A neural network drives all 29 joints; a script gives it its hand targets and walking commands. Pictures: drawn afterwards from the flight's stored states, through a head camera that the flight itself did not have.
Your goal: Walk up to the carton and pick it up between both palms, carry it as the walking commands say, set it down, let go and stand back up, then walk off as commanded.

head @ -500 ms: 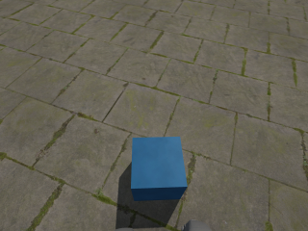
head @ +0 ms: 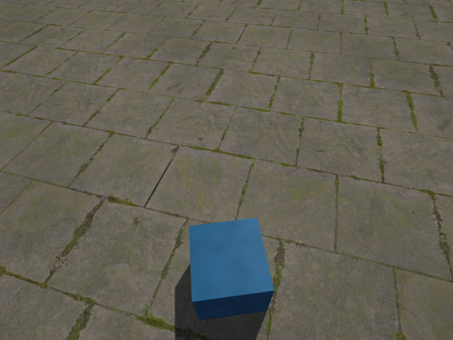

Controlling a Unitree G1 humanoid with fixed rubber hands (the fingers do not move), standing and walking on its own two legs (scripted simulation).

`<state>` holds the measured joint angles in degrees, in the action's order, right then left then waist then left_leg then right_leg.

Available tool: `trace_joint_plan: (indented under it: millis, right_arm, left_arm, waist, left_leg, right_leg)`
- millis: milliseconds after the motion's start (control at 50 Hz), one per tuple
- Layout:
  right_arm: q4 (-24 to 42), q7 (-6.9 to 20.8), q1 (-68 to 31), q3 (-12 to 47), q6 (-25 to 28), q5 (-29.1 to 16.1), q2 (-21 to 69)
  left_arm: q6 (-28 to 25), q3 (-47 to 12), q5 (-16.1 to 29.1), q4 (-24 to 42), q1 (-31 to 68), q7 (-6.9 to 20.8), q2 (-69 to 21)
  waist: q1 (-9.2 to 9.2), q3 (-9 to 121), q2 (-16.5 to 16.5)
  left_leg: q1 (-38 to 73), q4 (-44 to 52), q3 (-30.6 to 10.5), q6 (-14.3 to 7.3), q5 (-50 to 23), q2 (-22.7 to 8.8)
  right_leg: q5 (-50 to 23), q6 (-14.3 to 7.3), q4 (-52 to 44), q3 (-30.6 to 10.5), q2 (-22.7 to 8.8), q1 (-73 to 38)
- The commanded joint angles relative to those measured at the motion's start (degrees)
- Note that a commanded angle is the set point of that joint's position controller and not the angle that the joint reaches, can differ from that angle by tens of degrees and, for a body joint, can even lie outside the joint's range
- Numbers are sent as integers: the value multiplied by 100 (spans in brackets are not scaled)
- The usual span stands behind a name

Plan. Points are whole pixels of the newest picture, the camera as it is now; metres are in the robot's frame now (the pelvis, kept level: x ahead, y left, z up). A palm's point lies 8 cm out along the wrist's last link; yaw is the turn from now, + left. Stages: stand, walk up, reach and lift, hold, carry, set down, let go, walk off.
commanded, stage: walk up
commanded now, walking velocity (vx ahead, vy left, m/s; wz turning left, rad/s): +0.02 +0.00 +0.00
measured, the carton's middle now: (228, 269) +0.47 +0.01 -0.64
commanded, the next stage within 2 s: none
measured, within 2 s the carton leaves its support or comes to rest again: neither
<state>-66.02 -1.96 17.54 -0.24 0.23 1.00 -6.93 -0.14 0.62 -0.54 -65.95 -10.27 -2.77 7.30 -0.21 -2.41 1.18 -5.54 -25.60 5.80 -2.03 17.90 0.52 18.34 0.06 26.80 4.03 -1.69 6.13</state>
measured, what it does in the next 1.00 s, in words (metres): walks ahead: right foot, then left foot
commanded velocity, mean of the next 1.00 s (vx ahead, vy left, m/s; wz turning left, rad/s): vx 0.08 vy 0.01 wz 0.00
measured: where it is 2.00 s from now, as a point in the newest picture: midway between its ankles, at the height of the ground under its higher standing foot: (232, 280)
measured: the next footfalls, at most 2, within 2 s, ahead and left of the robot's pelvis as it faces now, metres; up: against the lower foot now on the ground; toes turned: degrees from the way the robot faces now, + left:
right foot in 0.74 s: +0.08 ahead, -0.10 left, +0.00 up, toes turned -10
left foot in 0.92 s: +0.10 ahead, +0.12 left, +0.00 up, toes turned +6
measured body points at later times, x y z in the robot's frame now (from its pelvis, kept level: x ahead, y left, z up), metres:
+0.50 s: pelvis +0.04 -0.01 -0.02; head +0.03 -0.01 +0.43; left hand -0.04 +0.17 -0.18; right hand +0.00 -0.22 -0.18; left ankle -0.04 +0.09 -0.74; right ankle -0.04 -0.11 -0.74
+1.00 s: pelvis +0.17 +0.00 -0.04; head +0.20 +0.01 +0.41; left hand +0.18 +0.22 -0.20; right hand +0.12 -0.20 -0.19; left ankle +0.06 +0.12 -0.74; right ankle +0.04 -0.10 -0.72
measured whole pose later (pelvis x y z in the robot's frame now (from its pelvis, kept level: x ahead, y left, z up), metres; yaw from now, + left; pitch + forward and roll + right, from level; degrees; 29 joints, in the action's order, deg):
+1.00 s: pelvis +0.17 +0.00 -0.04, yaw -1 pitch -1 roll +0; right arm -66.0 -3.0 18.6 -1.0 1.6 1.8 -5.1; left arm 0.2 2.0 0.3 -64.8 -12.6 -3.5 8.1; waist -0.1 -4.8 -1.9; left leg -8.1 -43.0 6.9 0.7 33.9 -2.8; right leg 29.2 0.2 50.4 7.2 -4.2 10.5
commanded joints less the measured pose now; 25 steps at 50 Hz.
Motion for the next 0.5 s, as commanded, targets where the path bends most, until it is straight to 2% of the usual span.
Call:
trace_joint_plan:
  millis: [0,60,80,100,120,140,180,220,260,280,320,340,360,380,400,420,440,460,480]
  right_arm:
    - [90,-43,403,-86,72,10,-500]
    - [-14,-59,523,-32,63,-15,-390]
    - [-19,-57,512,-38,77,-14,-348]
    - [-10,-48,549,-56,72,20,-451]
    - [-26,-64,505,-21,70,-6,-369]
    - [-67,-74,605,-26,63,-22,-372]
    - [-141,-99,633,-17,71,-55,-360]
    - [-150,-103,566,-29,69,-38,-409]
    - [-184,-111,642,-40,61,-45,-419]
    - [-222,-101,710,-29,67,-56,-368]
    - [-202,-110,729,-124,56,-129,-460]
    - [-161,-34,866,-190,58,-136,-550]
    - [-43,-17,721,-219,-4,-114,-488]
    - [112,2,484,-209,-9,-81,-390]
    - [240,17,224,-130,5,-56,-196]
    - [279,28,67,-73,45,-32,21]
    - [309,25,28,-71,71,-16,9]
    - [296,44,176,-54,115,0,40]
    - [298,71,285,-92,155,63,-27]
  left_arm:
    - [-74,34,5,9,-540,8,403]
    - [-79,7,4,-92,-661,22,318]
    - [-66,7,4,-110,-670,12,274]
    - [-67,16,6,-123,-743,9,334]
    - [-64,13,17,-122,-728,1,350]
    - [-89,-23,9,-108,-741,-6,298]
    - [-97,-48,15,-222,-917,-5,268]
    - [-120,-36,31,-244,-970,-16,317]
    - [-127,-78,45,-347,-1132,-29,232]
    - [-107,-84,45,-342,-1093,-38,219]
    - [-118,-34,66,-264,-1155,-10,116]
    - [-131,17,-28,-255,-1306,63,240]
    - [-94,94,-41,-211,-1327,109,318]
    - [-99,89,-2,-155,-1472,126,346]
    - [-123,100,26,-116,-1644,104,332]
    - [-146,142,3,-135,-1873,74,409]
    - [-175,135,-23,-96,-1743,23,428]
    - [-203,153,-21,-121,-1798,21,476]
    - [-214,207,-18,-162,-1838,38,588]
  waist:
    - [89,-324,-311]
    - [92,-385,-157]
    - [48,-474,-63]
    - [57,-365,-45]
    - [75,-612,-38]
    - [50,-612,-73]
    - [72,-526,-159]
    - [80,-505,-140]
    - [115,-582,-146]
    - [70,-568,-145]
    - [70,-389,-32]
    - [12,19,-85]
    - [67,-573,-240]
    - [203,-901,-397]
    - [272,-1133,-728]
    - [361,-1260,-874]
    - [301,-1426,-944]
    - [229,-1421,-910]
    - [185,-1430,-853]
  left_leg:
    - [-271,654,-697,-91,-2042,-783]
    - [-255,613,-665,-46,-1852,-731]
    - [-291,640,-673,-66,-1690,-737]
    - [-175,649,-657,-100,-1465,-747]
    - [-241,680,-687,-71,-1843,-756]
    - [-173,670,-678,-79,-1808,-758]
    - [-97,693,-726,-115,-2456,-850]
    - [-56,664,-679,-102,-2445,-814]
    - [-99,627,-642,-102,-2252,-787]
    - [-76,683,-658,-78,-2232,-787]
    - [192,565,-645,-166,-1933,-869]
    - [220,280,-472,-246,870,-640]
    - [-421,52,-606,-278,1837,-594]
    - [-1110,-288,-422,-199,1857,-467]
    - [-1530,-663,-145,-97,1249,-310]
    - [-1680,-975,-40,-19,782,-252]
    - [-1687,-883,-107,24,329,-380]
    - [-1568,-822,-85,12,352,-390]
    - [-1518,-897,-7,-5,420,-349]
  right_leg:
    - [-1848,-273,-564,-499,-603,22]
    - [-1721,-247,-623,-496,-592,105]
    - [-1573,-220,-662,-490,-568,95]
    - [-1213,-288,-597,-496,-578,157]
    - [-1487,-231,-649,-488,-565,285]
    - [-1506,-257,-677,-487,-575,299]
    - [-2017,-263,-620,-452,-612,133]
    - [-2226,-267,-587,-469,-615,113]
    - [-2156,-257,-639,-480,-596,88]
    - [-2030,-240,-627,-447,-574,60]
    - [-1857,-286,-516,-450,-685,90]
    - [971,-479,-368,-479,-657,233]
    - [2160,-530,-473,-890,-808,670]
    - [2490,-560,-782,-1255,-1000,554]
    - [2362,-612,-1106,-1676,-1269,455]
    - [1922,-726,-1424,-1979,-1474,548]
    - [763,-738,-1458,-1996,-1582,614]
    - [292,-793,-1286,-1936,-1557,638]
    - [243,-791,-1125,-1757,-1496,632]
